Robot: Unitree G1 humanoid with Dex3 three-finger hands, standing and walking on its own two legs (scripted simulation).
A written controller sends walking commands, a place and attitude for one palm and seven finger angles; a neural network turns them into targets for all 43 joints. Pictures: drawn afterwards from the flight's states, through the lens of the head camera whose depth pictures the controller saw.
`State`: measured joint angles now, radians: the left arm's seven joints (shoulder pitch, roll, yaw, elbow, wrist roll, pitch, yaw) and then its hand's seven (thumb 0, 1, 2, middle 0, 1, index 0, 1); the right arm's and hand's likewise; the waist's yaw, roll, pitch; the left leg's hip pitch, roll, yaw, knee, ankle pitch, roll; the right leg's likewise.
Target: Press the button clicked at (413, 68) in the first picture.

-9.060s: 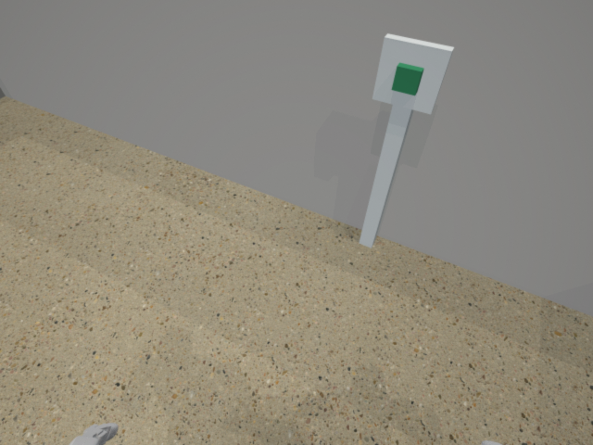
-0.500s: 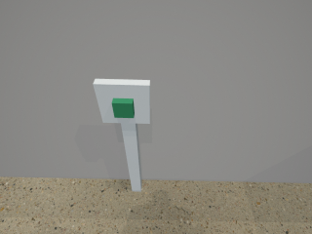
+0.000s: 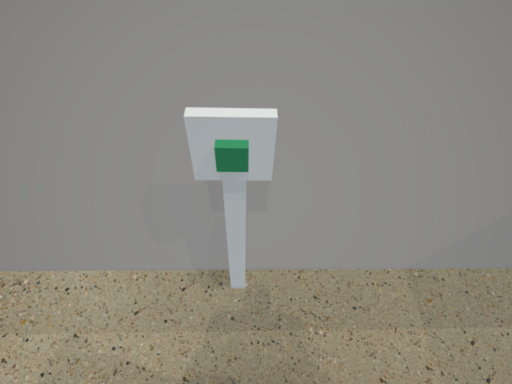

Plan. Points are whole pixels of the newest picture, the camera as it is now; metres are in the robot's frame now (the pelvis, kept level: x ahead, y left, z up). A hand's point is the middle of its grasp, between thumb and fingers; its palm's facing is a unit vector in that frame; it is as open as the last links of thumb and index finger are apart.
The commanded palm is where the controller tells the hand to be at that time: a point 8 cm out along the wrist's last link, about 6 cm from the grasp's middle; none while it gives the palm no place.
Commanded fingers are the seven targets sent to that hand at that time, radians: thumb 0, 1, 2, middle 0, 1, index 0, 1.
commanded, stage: come to a stop and stand still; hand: left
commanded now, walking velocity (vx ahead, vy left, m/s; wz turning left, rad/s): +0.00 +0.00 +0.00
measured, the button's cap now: (232, 155) +0.54 +0.09 +0.02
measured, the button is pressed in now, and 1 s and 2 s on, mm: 0 0 0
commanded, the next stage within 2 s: look again from close up in 0.26 s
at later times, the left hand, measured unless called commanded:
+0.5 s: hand out of the picture +0.01 +0.16 -0.16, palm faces +0.00 -0.98 -0.22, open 7.3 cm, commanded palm none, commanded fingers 0.00 0.90 0.90 -0.20 -0.30 -0.20 -0.30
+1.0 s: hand out of the picture +0.02 +0.10 -0.16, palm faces +0.04 -0.98 -0.20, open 7.4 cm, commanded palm +0.13 +0.16 -0.06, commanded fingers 0.00 0.90 0.90 -0.25 -0.36 -0.25 -0.36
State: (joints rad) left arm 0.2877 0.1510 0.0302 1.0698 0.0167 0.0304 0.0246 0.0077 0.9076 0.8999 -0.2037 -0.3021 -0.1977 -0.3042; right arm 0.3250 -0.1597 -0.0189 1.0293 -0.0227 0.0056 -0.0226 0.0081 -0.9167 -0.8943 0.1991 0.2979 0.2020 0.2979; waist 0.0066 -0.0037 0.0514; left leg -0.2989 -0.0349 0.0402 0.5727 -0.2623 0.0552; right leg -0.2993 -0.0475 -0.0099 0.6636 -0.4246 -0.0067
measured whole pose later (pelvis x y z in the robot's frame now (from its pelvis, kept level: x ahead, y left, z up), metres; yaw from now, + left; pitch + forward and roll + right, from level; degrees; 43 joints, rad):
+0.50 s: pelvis +0.00 -0.01 +0.01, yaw +0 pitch +0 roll +1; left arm 0.26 0.13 0.00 1.12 0.01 0.00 0.03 0.01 0.93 0.90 -0.20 -0.30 -0.20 -0.30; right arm 0.29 -0.15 0.01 1.11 -0.02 -0.02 -0.03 0.01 -0.92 -0.89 0.20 0.30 0.20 0.30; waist -0.01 0.03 0.03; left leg -0.23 -0.06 0.05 0.38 -0.16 0.05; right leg -0.17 0.00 -0.01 0.46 -0.30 -0.03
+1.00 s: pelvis +0.04 -0.06 +0.01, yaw +0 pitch +0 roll +2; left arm 0.32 0.10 -0.01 1.13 0.01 -0.04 0.05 0.01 0.91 0.90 -0.20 -0.30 -0.20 -0.30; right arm 0.26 -0.16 0.02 1.14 -0.01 -0.01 -0.05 0.01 -0.93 -0.89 0.20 0.30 0.20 0.30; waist 0.01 0.02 0.03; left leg -0.20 0.01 0.02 0.45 -0.23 -0.02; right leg -0.09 0.06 -0.04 0.41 -0.33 -0.09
